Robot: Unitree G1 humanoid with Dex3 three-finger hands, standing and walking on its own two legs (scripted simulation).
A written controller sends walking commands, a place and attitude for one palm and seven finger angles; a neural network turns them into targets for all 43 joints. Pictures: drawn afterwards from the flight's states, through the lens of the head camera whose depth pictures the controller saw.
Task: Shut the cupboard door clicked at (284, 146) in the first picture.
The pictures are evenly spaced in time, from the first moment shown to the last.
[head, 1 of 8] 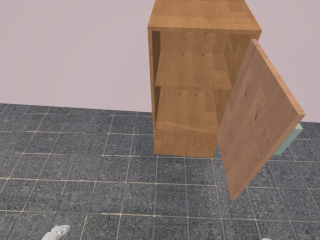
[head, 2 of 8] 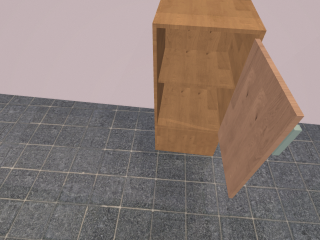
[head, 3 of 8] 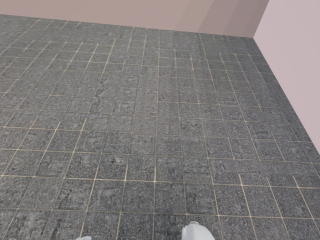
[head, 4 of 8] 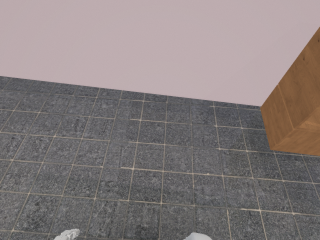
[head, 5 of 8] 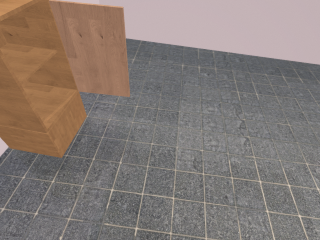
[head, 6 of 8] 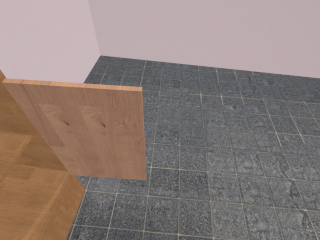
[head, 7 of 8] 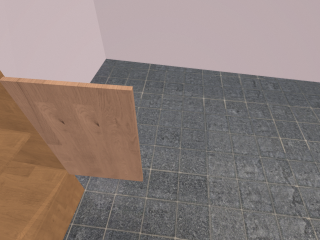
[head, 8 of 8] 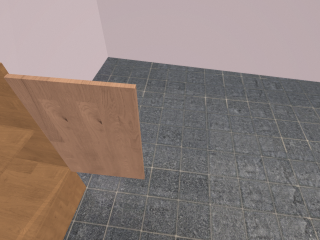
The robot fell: no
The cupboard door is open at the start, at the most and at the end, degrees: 94 94 94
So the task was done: no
